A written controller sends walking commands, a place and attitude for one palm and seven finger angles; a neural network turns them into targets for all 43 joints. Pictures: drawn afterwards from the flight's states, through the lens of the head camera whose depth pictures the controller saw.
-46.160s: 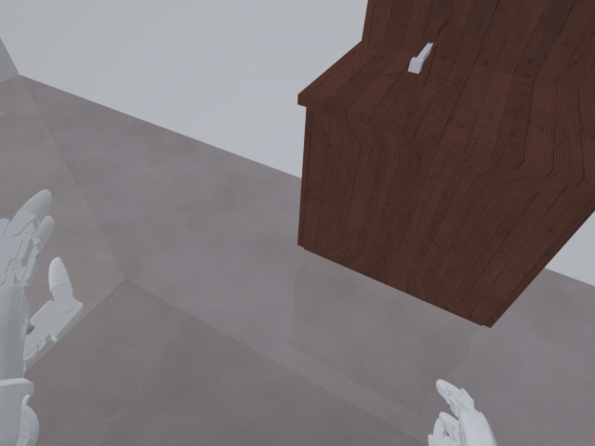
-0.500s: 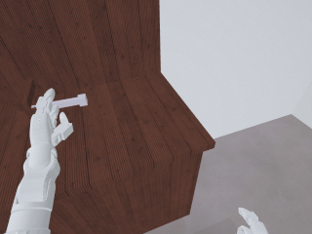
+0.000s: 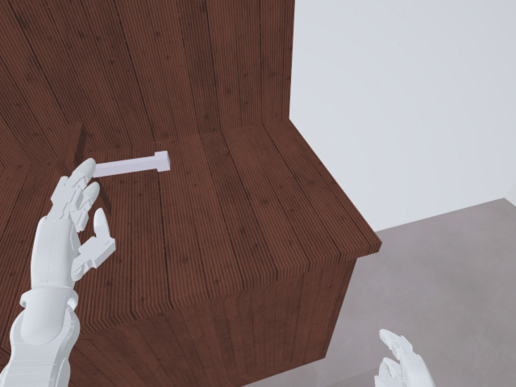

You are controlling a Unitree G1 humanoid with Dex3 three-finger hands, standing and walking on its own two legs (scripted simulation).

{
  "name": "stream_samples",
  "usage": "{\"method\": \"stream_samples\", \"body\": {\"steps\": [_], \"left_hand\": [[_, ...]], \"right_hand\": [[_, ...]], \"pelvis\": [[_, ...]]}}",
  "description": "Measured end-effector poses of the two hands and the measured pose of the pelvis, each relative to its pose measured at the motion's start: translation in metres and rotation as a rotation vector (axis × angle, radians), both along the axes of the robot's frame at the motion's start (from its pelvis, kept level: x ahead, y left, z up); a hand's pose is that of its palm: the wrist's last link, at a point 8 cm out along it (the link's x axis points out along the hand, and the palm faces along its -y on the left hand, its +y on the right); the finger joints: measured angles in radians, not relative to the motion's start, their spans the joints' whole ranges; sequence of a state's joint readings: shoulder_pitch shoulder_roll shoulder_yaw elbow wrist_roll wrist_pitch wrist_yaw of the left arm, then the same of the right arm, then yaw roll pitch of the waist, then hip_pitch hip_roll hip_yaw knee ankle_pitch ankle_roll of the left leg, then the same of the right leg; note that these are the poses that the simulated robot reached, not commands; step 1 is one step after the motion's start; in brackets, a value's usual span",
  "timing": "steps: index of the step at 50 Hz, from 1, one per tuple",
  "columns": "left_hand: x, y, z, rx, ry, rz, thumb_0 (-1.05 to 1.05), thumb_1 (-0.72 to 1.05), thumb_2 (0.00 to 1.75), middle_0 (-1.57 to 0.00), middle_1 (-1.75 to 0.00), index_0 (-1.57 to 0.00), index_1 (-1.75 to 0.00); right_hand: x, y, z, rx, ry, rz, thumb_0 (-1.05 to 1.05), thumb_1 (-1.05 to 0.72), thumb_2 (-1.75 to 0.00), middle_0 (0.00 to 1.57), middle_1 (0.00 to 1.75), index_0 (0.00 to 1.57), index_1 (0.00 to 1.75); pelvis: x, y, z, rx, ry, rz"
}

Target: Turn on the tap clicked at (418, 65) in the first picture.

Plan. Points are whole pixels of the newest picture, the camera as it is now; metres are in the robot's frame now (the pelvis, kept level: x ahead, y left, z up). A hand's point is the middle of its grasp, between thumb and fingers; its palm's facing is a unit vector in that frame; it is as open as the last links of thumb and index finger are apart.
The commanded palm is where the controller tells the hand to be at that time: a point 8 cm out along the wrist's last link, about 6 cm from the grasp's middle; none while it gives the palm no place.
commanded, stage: draw the hand back beside the body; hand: left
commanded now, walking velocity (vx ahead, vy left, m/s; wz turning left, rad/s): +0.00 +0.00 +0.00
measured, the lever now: (162, 161) +0.48 +0.25 +0.11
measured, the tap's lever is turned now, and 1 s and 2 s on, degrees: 86 86 86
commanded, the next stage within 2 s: step back with the hand held close in 0.64 s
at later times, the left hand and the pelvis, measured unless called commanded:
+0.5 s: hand (67, 290) +0.18 +0.25 +0.15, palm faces +0.39 -0.85 -0.35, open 7.4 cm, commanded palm +0.14 +0.29 +0.17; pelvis -0.01 +0.01 +0.00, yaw +1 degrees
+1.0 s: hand (64, 274) +0.19 +0.26 +0.16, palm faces +0.36 -0.85 -0.38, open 7.4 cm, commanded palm +0.14 +0.30 +0.17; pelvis -0.02 +0.02 -0.01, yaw -1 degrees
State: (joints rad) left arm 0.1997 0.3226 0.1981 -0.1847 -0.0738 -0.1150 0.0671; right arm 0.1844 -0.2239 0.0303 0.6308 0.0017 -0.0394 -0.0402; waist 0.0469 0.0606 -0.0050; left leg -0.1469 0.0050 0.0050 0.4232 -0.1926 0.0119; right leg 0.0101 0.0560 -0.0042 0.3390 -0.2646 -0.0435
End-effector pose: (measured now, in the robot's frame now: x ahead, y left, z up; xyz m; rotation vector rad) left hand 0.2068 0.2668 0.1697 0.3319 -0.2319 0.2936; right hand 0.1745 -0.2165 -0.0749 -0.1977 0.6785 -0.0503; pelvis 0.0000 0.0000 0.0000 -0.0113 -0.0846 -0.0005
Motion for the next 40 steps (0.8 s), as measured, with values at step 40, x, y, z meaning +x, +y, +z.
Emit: {"method": "stream_samples", "body": {"steps": [40], "left_hand": [[-0.066, 0.021, -0.002, 0.062, 0.030, 0.080, 0.01, 0.89, 0.90, -0.21, -0.30, -0.21, -0.30]], "right_hand": [[-0.007, 0.010, 0.002, -0.029, -0.026, 0.030, 0.01, -0.90, -0.90, 0.20, 0.30, 0.21, 0.30]], "pelvis": [[-0.013, 0.008, -0.002, -0.016, -0.005, 0.013]]}}
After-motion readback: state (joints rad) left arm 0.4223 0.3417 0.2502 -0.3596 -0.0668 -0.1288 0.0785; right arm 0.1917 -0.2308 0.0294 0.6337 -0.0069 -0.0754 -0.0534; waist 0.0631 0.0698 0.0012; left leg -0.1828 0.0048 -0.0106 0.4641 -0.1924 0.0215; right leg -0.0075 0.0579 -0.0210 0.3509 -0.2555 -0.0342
